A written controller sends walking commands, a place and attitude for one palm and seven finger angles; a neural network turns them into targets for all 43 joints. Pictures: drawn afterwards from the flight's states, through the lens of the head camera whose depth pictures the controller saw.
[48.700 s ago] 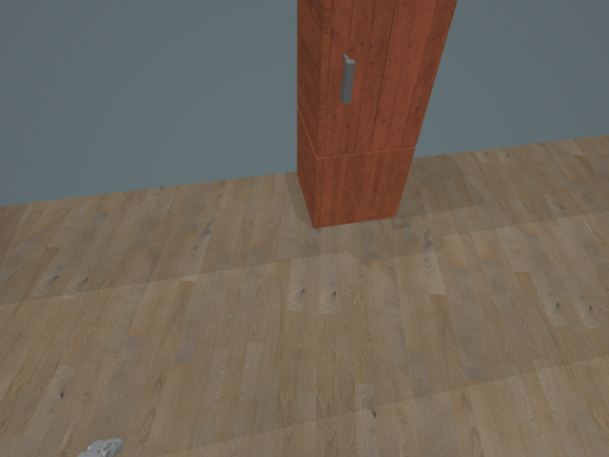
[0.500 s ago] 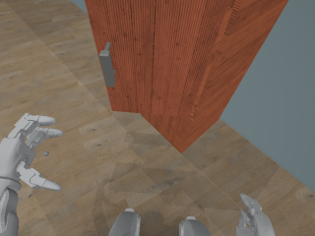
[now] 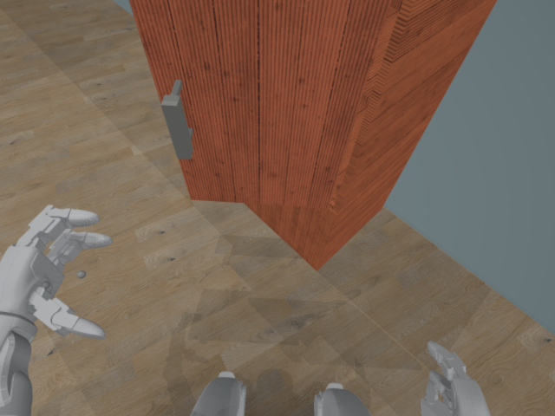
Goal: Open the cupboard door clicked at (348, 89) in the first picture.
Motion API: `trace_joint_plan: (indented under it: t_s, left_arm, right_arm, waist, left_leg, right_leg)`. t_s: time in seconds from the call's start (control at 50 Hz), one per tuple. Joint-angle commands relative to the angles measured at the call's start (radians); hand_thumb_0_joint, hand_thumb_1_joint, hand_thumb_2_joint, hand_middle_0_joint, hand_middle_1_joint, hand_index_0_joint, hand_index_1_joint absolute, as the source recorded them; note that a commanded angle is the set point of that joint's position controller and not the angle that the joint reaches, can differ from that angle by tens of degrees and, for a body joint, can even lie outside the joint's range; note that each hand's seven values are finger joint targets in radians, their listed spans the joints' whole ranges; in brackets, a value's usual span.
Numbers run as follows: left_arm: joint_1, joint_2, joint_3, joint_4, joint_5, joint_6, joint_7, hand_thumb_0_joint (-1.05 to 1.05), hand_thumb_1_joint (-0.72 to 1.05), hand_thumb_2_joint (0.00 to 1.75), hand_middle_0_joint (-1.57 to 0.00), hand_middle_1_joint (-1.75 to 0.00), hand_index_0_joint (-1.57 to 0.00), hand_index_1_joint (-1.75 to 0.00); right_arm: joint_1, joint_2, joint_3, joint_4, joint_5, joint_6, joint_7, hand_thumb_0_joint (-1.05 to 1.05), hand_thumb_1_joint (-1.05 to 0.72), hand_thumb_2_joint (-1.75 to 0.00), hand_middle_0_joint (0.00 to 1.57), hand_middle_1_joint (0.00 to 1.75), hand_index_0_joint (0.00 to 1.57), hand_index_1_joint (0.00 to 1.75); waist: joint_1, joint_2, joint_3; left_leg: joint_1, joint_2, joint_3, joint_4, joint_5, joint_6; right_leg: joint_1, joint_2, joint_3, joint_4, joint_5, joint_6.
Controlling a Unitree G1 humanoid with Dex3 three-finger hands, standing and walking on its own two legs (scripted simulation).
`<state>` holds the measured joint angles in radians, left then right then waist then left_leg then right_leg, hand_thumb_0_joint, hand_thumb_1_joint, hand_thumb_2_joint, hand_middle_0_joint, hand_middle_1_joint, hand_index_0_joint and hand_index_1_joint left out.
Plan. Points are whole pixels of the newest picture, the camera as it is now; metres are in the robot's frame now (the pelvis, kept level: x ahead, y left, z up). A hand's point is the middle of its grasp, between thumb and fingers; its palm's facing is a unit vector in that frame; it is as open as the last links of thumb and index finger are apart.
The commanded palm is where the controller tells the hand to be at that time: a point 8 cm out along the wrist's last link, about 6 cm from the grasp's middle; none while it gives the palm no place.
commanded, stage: raise the hand with hooked fingers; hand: left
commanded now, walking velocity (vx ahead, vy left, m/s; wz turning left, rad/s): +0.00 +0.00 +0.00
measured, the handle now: (181, 120) +0.58 +0.21 +0.04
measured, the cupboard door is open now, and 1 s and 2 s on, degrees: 43 43 43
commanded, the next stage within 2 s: move the hooked fingers beside the handle in 0.04 s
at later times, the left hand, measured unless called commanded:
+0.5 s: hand (104, 227) +0.35 +0.26 +0.05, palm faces -0.03 -1.00 -0.04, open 14.0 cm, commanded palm +0.33 +0.31 +0.05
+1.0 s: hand (126, 187) +0.42 +0.26 +0.04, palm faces -0.02 -1.00 -0.02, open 14.0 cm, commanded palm +0.41 +0.31 +0.05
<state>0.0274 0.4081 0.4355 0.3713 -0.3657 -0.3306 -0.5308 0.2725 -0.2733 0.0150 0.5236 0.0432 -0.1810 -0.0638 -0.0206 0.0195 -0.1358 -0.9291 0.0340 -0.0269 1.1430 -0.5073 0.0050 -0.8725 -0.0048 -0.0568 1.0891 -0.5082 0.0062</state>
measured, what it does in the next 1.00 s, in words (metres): stands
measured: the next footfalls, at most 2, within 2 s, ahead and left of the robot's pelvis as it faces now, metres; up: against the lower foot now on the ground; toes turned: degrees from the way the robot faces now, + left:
none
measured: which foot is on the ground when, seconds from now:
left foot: down 0.00-1.00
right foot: down 0.00-1.00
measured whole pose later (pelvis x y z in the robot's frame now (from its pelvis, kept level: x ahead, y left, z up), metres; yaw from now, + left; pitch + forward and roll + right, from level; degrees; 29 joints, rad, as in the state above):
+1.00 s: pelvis +0.00 +0.01 -0.01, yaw -2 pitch +21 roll -3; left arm -0.55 0.51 0.47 0.88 -0.21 -0.37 -0.47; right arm 0.31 -0.28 0.02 0.60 0.03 -0.06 -0.06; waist -0.09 0.01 -0.13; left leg -1.04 0.04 -0.01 1.17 -0.51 0.02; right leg -0.99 0.00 -0.04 1.11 -0.50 0.02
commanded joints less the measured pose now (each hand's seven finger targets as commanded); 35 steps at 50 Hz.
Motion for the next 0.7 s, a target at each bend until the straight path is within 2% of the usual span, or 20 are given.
trace_joint_plan:
  t_s: [0.0, 0.06, 0.12, 0.18, 0.24, 0.26, 0.28, 0.3, 0.36, 0.4, 0.42, 0.44, 0.48, 0.5, 0.52, 0.54, 0.58, 0.62, 0.66, 0.68]
  left_arm:
    - [-0.146, 0.252, 0.118, -0.191, -0.043, -0.073, 0.004, 0.00, -0.50, 0.30, -0.30, -1.20, -0.30, -1.20]
    - [-0.155, 0.235, 0.106, -0.165, -0.040, -0.072, 0.007, 0.00, -0.50, 0.30, -0.30, -1.20, -0.30, -1.20]
    - [-0.157, 0.233, 0.086, -0.157, -0.029, -0.061, -0.005, 0.00, -0.50, 0.30, -0.30, -1.20, -0.30, -1.20]
    - [-0.293, 0.219, 0.040, -0.176, -0.014, -0.061, -0.005, 0.00, -0.50, 0.30, -0.30, -1.20, -0.30, -1.20]
    - [-0.432, 0.243, 0.044, -0.124, 0.000, -0.069, 0.008, 0.00, -0.50, 0.30, -0.30, -1.20, -0.30, -1.20]
    - [-0.431, 0.261, 0.063, -0.098, 0.003, -0.070, 0.012, 0.00, -0.50, 0.30, -0.30, -1.20, -0.30, -1.20]
    - [-0.474, 0.290, 0.074, -0.092, 0.008, -0.075, 0.014, 0.00, -0.50, 0.30, -0.30, -1.20, -0.30, -1.20]
    - [-0.484, 0.295, 0.082, -0.065, 0.014, -0.073, 0.015, 0.00, -0.50, 0.30, -0.30, -1.20, -0.30, -1.20]
    - [-0.520, 0.290, 0.061, -0.048, 0.036, -0.062, 0.024, 0.00, -0.50, 0.30, -0.30, -1.20, -0.30, -1.20]
    - [-0.480, 0.318, 0.093, -0.029, 0.040, -0.051, 0.028, 0.00, -0.50, 0.30, -0.30, -1.20, -0.30, -1.20]
    - [-0.464, 0.330, 0.104, -0.001, 0.043, -0.041, 0.032, 0.00, -0.50, 0.30, -0.30, -1.20, -0.30, -1.20]
    - [-0.486, 0.312, 0.084, -0.001, 0.045, -0.037, 0.036, 0.00, -0.50, 0.30, -0.30, -1.20, -0.30, -1.20]
    - [-0.487, 0.299, 0.082, 0.040, 0.041, -0.028, 0.045, 0.00, -0.50, 0.30, -0.30, -1.20, -0.30, -1.20]
    - [-0.480, 0.307, 0.096, 0.062, 0.043, -0.024, 0.050, 0.00, -0.50, 0.30, -0.30, -1.20, -0.30, -1.20]
    - [-0.482, 0.323, 0.110, 0.078, 0.045, -0.025, 0.053, 0.00, -0.50, 0.30, -0.30, -1.20, -0.30, -1.20]
    - [-0.502, 0.323, 0.108, 0.106, 0.050, -0.027, 0.058, 0.00, -0.50, 0.30, -0.30, -1.20, -0.30, -1.20]
    - [-0.576, 0.322, 0.097, 0.128, 0.058, -0.045, 0.064, 0.00, -0.50, 0.30, -0.30, -1.20, -0.30, -1.20]
    - [-0.628, 0.337, 0.102, 0.156, 0.070, -0.069, 0.062, 0.00, -0.50, 0.30, -0.30, -1.20, -0.30, -1.20]
    - [-0.672, 0.360, 0.110, 0.147, 0.077, -0.100, 0.054, 0.00, -0.50, 0.30, -0.30, -1.20, -0.30, -1.20]
    - [-0.708, 0.339, 0.080, 0.135, 0.076, -0.113, 0.045, 0.00, -0.50, 0.30, -0.30, -1.20, -0.30, -1.20]
  right_arm:
    - [0.010, -0.152, -0.061, -0.125, -0.003, -0.050, -0.014, 0.00, -0.90, -0.90, 0.20, 0.30, 0.20, 0.30]
    - [0.004, -0.153, -0.062, -0.126, -0.002, -0.047, -0.014, 0.00, -0.90, -0.90, 0.20, 0.30, 0.20, 0.30]
    - [0.007, -0.156, -0.060, -0.133, -0.001, -0.044, -0.013, 0.00, -0.90, -0.90, 0.20, 0.30, 0.20, 0.30]
    - [0.013, -0.159, -0.059, -0.120, -0.003, -0.048, -0.022, 0.00, -0.90, -0.90, 0.20, 0.30, 0.20, 0.30]
    - [0.016, -0.163, -0.055, -0.091, -0.003, -0.046, -0.033, 0.00, -0.90, -0.90, 0.20, 0.30, 0.20, 0.30]
    - [0.020, -0.165, -0.055, -0.089, -0.004, -0.045, -0.036, 0.00, -0.90, -0.90, 0.20, 0.30, 0.20, 0.30]
    - [0.022, -0.168, -0.053, -0.084, -0.004, -0.045, -0.040, 0.00, -0.90, -0.90, 0.20, 0.30, 0.20, 0.30]
    - [0.023, -0.166, -0.051, -0.081, -0.005, -0.041, -0.041, 0.00, -0.90, -0.90, 0.20, 0.30, 0.20, 0.30]
    - [0.024, -0.162, -0.052, -0.080, -0.005, -0.032, -0.036, 0.00, -0.90, -0.90, 0.20, 0.30, 0.20, 0.30]
    - [0.038, -0.163, -0.056, -0.082, -0.005, -0.021, -0.031, 0.00, -0.90, -0.90, 0.20, 0.30, 0.20, 0.30]
    - [0.043, -0.164, -0.056, -0.083, -0.004, -0.012, -0.028, 0.00, -0.90, -0.90, 0.20, 0.30, 0.20, 0.30]
    - [0.040, -0.161, -0.055, -0.083, -0.004, -0.006, -0.024, 0.00, -0.90, -0.90, 0.20, 0.30, 0.20, 0.30]
    - [0.050, -0.162, -0.054, -0.084, -0.004, 0.003, -0.019, 0.00, -0.90, -0.90, 0.20, 0.30, 0.20, 0.30]
    - [0.055, -0.163, -0.055, -0.083, -0.005, 0.011, -0.016, 0.00, -0.90, -0.90, 0.20, 0.30, 0.20, 0.30]
    - [0.059, -0.166, -0.057, -0.083, -0.005, 0.017, -0.014, 0.00, -0.90, -0.90, 0.20, 0.30, 0.20, 0.30]
    - [0.065, -0.168, -0.057, -0.079, -0.004, 0.024, -0.013, 0.00, -0.90, -0.90, 0.20, 0.30, 0.20, 0.30]
    - [0.070, -0.170, -0.056, -0.075, -0.006, 0.030, -0.012, 0.00, -0.90, -0.90, 0.20, 0.30, 0.20, 0.30]
    - [0.084, -0.173, -0.060, -0.060, -0.009, 0.039, -0.012, 0.00, -0.90, -0.90, 0.20, 0.30, 0.20, 0.30]
    - [0.094, -0.175, -0.064, -0.049, -0.012, 0.044, -0.012, 0.00, -0.90, -0.90, 0.20, 0.30, 0.20, 0.30]
    - [0.099, -0.174, -0.063, -0.047, -0.011, 0.044, -0.013, 0.00, -0.90, -0.90, 0.20, 0.30, 0.20, 0.30]
  waist:
    - [0.009, 0.064, -0.287]
    - [0.005, 0.051, -0.262]
    - [0.007, 0.078, -0.273]
    - [-0.024, 0.082, -0.278]
    - [-0.039, 0.081, -0.260]
    - [-0.032, 0.063, -0.270]
    - [-0.031, 0.074, -0.281]
    - [-0.023, 0.071, -0.308]
    - [-0.012, 0.120, -0.348]
    - [0.002, 0.119, -0.399]
    - [0.005, 0.103, -0.386]
    - [-0.002, 0.112, -0.376]
    - [-0.004, 0.077, -0.358]
    - [-0.007, 0.052, -0.354]
    - [-0.005, 0.057, -0.350]
    - [-0.015, 0.027, -0.325]
    - [-0.030, 0.034, -0.299]
    - [-0.034, 0.034, -0.321]
    - [-0.035, 0.074, -0.364]
    - [-0.047, 0.089, -0.376]
  left_leg:
    - [0.228, -0.030, -0.001, -0.153, 0.321, 0.017]
    - [0.204, -0.030, -0.003, -0.155, 0.269, 0.016]
    - [0.226, -0.031, -0.004, -0.165, 0.284, 0.015]
    - [0.229, -0.026, -0.014, -0.148, 0.274, 0.019]
    - [0.220, -0.023, -0.022, -0.148, 0.205, 0.017]
    - [0.212, -0.022, -0.021, -0.150, 0.188, 0.017]
    - [0.209, -0.022, -0.021, -0.142, 0.196, 0.018]
    - [0.219, -0.022, -0.021, -0.145, 0.215, 0.017]
    - [0.256, -0.022, -0.022, -0.158, 0.255, 0.012]
    - [0.282, -0.019, -0.017, -0.156, 0.319, 0.011]
    - [0.276, -0.017, -0.017, -0.163, 0.333, 0.008]
    - [0.272, -0.018, -0.015, -0.163, 0.329, 0.009]
    - [0.242, -0.018, -0.013, -0.161, 0.330, 0.012]
    - [0.231, -0.017, -0.007, -0.162, 0.325, 0.013]
    - [0.215, -0.018, -0.002, -0.161, 0.310, 0.013]
    - [0.198, -0.017, -0.004, -0.163, 0.296, 0.014]
    - [0.178, -0.018, -0.002, -0.154, 0.272, 0.018]
    - [0.187, -0.016, -0.002, -0.147, 0.280, 0.018]
    - [0.219, -0.014, -0.005, -0.141, 0.313, 0.016]
    - [0.244, -0.013, -0.007, -0.132, 0.336, 0.017]
  right_leg:
    - [0.140, 0.038, 0.011, -0.132, 0.271, -0.028]
    - [0.120, 0.034, 0.011, -0.137, 0.220, -0.026]
    - [0.119, 0.034, 0.007, -0.135, 0.231, -0.029]
    - [0.077, 0.036, 0.008, -0.123, 0.216, -0.030]
    - [0.035, 0.032, 0.011, -0.130, 0.149, -0.029]
    - [0.044, 0.031, 0.013, -0.133, 0.131, -0.029]
    - [0.045, 0.033, 0.015, -0.125, 0.133, -0.034]
    - [0.062, 0.031, 0.018, -0.123, 0.149, -0.034]
    - [0.069, 0.025, 0.014, -0.118, 0.179, -0.036]
    - [0.099, 0.027, 0.015, -0.116, 0.234, -0.035]
    - [0.106, 0.027, 0.011, -0.116, 0.248, -0.034]
    - [0.098, 0.027, 0.012, -0.120, 0.249, -0.032]
    - [0.110, 0.031, 0.010, -0.119, 0.257, -0.033]
    - [0.120, 0.032, 0.011, -0.123, 0.267, -0.028]
    - [0.119, 0.031, 0.014, -0.125, 0.259, -0.026]
    - [0.110, 0.032, 0.010, -0.126, 0.249, -0.025]
    - [0.087, 0.035, 0.014, -0.123, 0.227, -0.029]
    - [0.087, 0.035, 0.018, -0.119, 0.237, -0.027]
    - [0.084, 0.034, 0.021, -0.110, 0.255, -0.030]
    - [0.063, 0.039, 0.020, -0.103, 0.265, -0.034]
